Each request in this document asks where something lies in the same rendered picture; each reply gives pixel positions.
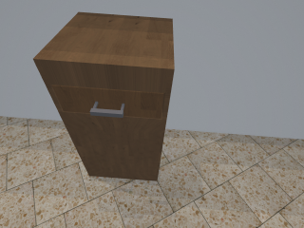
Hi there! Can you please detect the handle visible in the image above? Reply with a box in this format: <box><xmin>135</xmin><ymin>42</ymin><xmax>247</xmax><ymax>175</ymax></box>
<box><xmin>89</xmin><ymin>101</ymin><xmax>125</xmax><ymax>118</ymax></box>

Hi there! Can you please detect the drawer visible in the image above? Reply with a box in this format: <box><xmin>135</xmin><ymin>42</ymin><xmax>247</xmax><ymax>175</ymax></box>
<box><xmin>52</xmin><ymin>85</ymin><xmax>164</xmax><ymax>119</ymax></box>

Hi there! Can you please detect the cabinet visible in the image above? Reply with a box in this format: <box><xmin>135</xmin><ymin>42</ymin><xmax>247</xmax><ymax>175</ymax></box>
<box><xmin>33</xmin><ymin>11</ymin><xmax>175</xmax><ymax>181</ymax></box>

